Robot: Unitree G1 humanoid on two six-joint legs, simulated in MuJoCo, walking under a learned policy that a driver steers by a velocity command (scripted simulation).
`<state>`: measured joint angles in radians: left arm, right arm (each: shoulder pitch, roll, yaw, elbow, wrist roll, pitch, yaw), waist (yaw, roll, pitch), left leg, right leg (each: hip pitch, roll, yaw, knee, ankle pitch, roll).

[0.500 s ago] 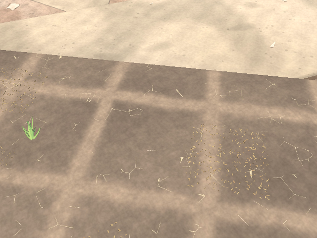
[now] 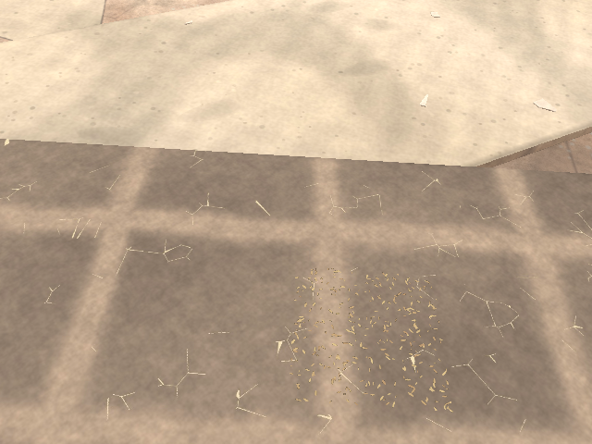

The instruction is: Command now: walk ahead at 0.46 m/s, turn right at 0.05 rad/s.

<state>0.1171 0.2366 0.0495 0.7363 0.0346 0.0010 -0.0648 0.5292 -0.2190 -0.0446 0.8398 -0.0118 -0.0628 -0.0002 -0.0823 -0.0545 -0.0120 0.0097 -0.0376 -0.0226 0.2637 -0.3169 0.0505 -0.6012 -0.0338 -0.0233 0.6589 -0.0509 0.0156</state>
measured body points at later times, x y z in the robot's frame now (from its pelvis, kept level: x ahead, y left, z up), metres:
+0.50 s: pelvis +0.28 -0.03 +0.00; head +0.31 -0.03 +0.44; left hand +0.24 +0.22 -0.14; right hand +0.45 -0.26 -0.12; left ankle +0.45 +0.10 -0.70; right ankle +0.16 -0.11 -0.74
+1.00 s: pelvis +0.56 +0.02 +0.00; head +0.59 +0.04 +0.45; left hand +0.70 +0.29 -0.11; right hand +0.60 -0.25 -0.12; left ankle +0.48 +0.06 -0.74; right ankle +0.76 -0.11 -0.68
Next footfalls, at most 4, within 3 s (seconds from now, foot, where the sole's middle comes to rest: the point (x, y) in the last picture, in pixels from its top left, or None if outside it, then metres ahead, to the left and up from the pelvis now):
0.10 right None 0.20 -0.11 -0.78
0.60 left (237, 436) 0.52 0.07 -0.78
1.16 right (275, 303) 0.86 -0.03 -0.78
1.68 left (156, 267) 0.98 0.28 -0.78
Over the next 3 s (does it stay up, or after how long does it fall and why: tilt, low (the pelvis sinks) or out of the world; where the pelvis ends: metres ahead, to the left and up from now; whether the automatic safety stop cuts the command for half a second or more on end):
stays up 1.36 0.68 0.00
